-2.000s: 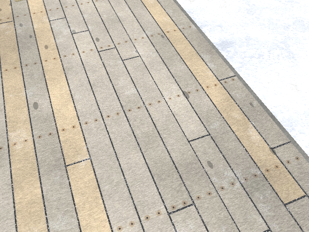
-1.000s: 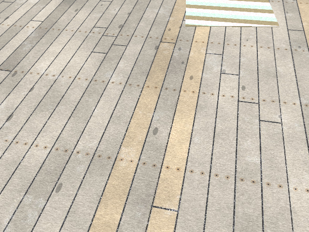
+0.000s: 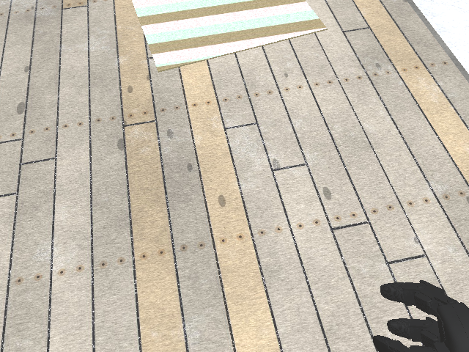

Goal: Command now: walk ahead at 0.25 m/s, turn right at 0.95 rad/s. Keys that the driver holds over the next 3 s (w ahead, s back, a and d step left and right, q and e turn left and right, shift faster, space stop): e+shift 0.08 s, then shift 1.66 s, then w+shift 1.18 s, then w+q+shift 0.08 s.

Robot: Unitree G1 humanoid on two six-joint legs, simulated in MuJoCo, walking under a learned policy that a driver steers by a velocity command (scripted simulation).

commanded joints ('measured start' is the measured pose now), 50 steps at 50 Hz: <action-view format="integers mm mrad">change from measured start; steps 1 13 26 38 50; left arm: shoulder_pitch -87 -81 -301 -167 -140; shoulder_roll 161 39 47 16 5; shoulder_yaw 48 -20 -61 -56 -47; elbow -97 -196 -224 -123 -11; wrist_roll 6 24 42 20 16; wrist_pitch -1 76 20 6 6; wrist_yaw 11 -32 4 15 22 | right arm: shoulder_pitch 223 247 349 288 269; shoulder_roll -134 -144 -105 -80 -77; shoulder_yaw -45 -82 -99 -79 -80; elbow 14 65 112 157 233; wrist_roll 1 -13 13 15 13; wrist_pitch -24 2 94 54 52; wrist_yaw -22 -1 19 12 -3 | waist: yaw -144 -63 -168 -106 -111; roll -87 113 -173 29 -12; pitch -208 -243 -55 -83 -69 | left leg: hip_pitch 484 380 253 412 433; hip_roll -113 234 -6 85 69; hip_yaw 83 -23 116 13 14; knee -213 -270 205 -239 -274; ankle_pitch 168 392 -344 -86 -176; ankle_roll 19 257 26 80 90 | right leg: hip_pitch -112 -289 -233 -90 -92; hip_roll -75 -149 -389 -248 -261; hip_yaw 132 -171 18 -75 -68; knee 220 541 -299 -134 -166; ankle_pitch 723 -100 260 223 238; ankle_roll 102 157 -27 80 98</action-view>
